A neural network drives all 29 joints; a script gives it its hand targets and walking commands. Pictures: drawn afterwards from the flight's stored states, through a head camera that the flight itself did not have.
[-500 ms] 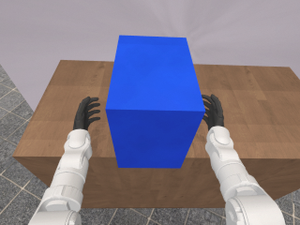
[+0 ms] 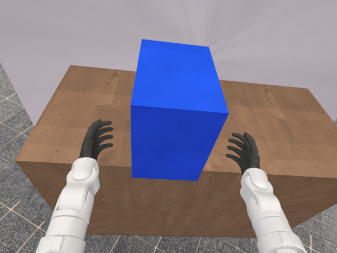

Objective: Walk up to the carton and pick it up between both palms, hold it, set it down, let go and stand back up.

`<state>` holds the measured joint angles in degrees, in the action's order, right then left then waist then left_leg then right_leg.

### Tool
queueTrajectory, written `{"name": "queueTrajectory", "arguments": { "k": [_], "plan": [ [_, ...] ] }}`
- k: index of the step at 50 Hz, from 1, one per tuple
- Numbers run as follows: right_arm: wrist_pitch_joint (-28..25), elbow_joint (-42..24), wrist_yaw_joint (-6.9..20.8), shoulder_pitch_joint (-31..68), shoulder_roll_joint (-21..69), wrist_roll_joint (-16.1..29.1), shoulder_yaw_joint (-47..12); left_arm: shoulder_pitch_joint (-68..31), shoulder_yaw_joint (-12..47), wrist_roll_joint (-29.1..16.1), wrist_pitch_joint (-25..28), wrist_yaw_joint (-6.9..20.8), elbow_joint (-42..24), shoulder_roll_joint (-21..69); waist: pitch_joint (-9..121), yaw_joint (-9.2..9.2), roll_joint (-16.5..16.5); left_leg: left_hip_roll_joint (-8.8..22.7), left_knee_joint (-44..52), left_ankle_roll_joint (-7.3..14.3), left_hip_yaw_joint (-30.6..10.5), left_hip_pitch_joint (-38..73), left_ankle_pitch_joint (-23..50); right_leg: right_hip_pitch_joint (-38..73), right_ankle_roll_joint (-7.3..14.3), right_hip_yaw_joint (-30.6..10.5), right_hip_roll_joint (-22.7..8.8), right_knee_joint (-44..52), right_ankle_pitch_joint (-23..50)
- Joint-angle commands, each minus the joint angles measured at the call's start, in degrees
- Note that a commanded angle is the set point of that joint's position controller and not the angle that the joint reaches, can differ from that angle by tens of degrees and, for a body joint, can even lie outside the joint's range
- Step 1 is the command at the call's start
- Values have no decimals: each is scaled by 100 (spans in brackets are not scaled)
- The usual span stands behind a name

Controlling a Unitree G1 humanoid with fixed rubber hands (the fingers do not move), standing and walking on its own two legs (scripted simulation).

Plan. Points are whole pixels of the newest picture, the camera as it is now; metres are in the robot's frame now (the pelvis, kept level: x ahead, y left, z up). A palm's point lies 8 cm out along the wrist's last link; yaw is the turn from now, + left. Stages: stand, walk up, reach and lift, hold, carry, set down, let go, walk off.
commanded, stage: set down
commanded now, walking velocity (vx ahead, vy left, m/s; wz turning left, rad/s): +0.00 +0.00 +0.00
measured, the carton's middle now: (170, 112) +0.49 +0.00 +0.07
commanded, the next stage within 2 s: none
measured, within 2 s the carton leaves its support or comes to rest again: neither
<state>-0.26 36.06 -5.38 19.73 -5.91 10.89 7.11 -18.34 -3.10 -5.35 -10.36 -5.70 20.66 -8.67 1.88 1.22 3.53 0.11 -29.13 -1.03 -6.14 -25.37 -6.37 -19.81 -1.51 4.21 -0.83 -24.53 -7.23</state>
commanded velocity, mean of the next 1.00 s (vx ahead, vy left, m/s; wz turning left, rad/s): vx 0.00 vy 0.00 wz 0.00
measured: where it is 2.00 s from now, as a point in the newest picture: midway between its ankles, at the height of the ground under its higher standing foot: outside the picture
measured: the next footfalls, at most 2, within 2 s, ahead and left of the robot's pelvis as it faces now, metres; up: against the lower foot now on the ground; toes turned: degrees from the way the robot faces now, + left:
none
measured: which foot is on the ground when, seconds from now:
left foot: down 0.00-1.00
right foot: down 0.00-1.00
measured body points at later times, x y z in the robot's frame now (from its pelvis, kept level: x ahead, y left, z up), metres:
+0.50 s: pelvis +0.01 -0.01 +0.00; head +0.00 +0.03 +0.45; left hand +0.29 +0.19 +0.05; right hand +0.27 -0.22 +0.06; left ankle +0.09 +0.12 -0.73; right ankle +0.06 -0.14 -0.73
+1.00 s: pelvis +0.05 -0.02 +0.01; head +0.03 +0.00 +0.46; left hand +0.28 +0.18 +0.02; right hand +0.27 -0.23 +0.02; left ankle +0.09 +0.12 -0.73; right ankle +0.06 -0.14 -0.73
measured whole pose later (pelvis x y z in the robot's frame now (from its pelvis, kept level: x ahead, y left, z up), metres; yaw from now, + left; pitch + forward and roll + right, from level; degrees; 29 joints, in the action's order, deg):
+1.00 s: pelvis +0.05 -0.02 +0.01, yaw +0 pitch -2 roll -1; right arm 6.2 8.4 -4.6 -12.9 -5.9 10.8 1.9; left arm 11.7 -1.8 -5.3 -18.4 -5.1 -0.7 -8.7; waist 1.9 1.2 2.4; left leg 0.2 -25.2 -1.1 -6.0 -14.2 -9.6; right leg -10.5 -0.4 4.1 -0.9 -24.4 -12.3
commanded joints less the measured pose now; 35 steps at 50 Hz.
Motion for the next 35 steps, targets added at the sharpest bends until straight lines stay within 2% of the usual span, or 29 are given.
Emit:
{"name": "queueTrajectory", "arguments": {
  "k": [1,5,15,20,25,30,35],
  "plan": [
    [-175,-2228,215,895,-1108,315,-168,-1358,385,-122,-54,-103,-1932,-601,2449,-259,-643,-140,513,-191,275,3785,-1016,-642,484,-234,-37,810,-1391],
    [-138,-2765,231,230,-1083,328,-188,-779,442,-156,-174,-111,-2639,-503,2420,-237,-573,-183,396,-183,273,4142,-771,-903,568,-302,-133,895,-1495],
    [68,-3629,86,-1250,-819,313,-366,658,403,-100,-527,31,-3391,-450,1554,-211,-396,-283,517,-59,324,4070,-796,-660,578,-481,-272,1056,-1790],
    [200,-4083,-32,-1695,-600,265,-497,946,314,-96,-634,114,-3602,-618,1026,-251,-264,-363,463,2,422,4005,-929,-757,594,-671,-408,1175,-2187],
    [348,-4420,-168,-1900,-404,214,-655,914,132,-64,-741,163,-3687,-740,711,-291,-92,-453,193,10,518,4344,-912,-1356,651,-936,-665,1374,-2708],
    [438,-4388,-191,-2241,-461,194,-647,1230,94,75,-941,157,-3687,-604,503,-287,-274,-357,304,-16,475,4253,-1121,-1185,613,-872,-586,1294,-2624],
    [478,-4251,-90,-2417,-567,119,-493,1528,176,153,-1083,104,-3611,-481,262,-300,-646,-134,820,8,433,3481,-1698,-263,460,-582,-227,969,-2091]
  ]
}}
